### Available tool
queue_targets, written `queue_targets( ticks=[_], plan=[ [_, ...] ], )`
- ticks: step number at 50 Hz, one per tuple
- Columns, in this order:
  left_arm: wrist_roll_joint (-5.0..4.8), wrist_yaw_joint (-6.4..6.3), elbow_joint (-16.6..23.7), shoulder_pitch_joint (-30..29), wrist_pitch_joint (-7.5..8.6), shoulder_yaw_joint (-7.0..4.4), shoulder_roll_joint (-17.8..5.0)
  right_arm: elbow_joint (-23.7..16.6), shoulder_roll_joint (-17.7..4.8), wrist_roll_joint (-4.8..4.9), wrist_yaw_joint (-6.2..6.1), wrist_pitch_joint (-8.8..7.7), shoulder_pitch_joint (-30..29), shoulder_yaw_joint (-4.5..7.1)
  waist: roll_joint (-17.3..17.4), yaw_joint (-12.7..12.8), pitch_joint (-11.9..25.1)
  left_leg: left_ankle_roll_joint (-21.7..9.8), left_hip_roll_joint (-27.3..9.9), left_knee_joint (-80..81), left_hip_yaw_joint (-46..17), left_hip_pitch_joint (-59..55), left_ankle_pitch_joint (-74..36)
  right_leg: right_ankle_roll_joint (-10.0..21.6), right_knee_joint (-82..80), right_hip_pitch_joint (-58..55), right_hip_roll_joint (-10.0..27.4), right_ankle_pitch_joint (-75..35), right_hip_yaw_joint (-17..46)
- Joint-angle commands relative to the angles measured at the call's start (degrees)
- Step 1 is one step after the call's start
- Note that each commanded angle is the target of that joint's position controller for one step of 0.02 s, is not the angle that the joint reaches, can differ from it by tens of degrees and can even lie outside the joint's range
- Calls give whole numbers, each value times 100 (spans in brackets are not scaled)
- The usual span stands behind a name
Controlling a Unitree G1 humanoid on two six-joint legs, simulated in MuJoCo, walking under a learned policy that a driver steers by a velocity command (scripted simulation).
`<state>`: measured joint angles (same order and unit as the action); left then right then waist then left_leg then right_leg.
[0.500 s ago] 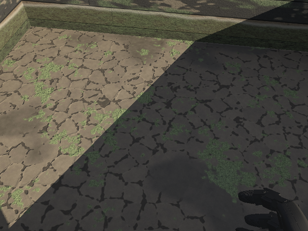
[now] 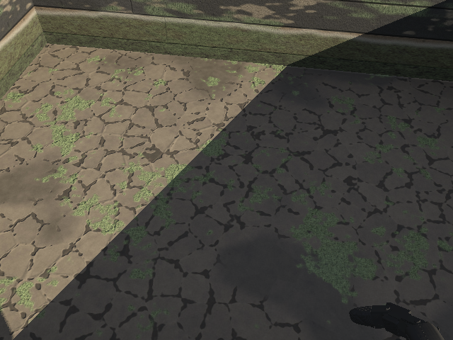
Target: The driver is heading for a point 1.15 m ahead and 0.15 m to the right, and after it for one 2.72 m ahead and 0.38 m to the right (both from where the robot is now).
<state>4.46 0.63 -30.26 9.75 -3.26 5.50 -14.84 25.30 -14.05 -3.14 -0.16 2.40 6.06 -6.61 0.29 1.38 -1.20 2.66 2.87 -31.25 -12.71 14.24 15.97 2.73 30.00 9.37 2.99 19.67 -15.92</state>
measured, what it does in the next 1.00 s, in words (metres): stands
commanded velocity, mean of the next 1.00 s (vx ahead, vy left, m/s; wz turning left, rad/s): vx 0.50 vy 0.00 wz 0.00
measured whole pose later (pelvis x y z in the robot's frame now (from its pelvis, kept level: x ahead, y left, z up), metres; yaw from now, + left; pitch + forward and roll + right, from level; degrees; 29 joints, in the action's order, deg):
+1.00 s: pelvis +0.00 +0.00 +0.00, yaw +1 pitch -1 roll +0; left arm 4.5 0.5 -30.4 11.3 -3.7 5.8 -14.1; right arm 27.0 -12.7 -3.5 -0.6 2.5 5.2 -7.5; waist 0.4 1.6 -0.9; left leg 2.8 1.8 -29.4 -11.0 13.9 14.5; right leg 2.9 27.9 8.2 2.7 18.7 -16.8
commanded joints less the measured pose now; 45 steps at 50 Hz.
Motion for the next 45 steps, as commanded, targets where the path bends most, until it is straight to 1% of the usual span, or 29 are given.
queue_targets(
  ticks=[1,45],
  plan=[
    [0,-21,505,-281,84,-178,-561,-578,-473,-6,-24,-108,-525,165,21,9,547,-99,-182,190,313,389,-2015,191,-690,-649,616,-744,595],
    [2,-35,486,-118,45,-143,-460,-416,-310,-34,-57,-98,-622,71,50,22,515,-105,-263,319,342,232,-1998,220,-892,-580,635,-766,609]
  ],
)
Next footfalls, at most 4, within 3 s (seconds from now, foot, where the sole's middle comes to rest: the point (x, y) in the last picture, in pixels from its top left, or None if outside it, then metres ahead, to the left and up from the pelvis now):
none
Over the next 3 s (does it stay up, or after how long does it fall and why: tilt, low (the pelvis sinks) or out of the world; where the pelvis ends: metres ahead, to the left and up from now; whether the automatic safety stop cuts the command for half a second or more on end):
stays up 0.00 0.03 0.01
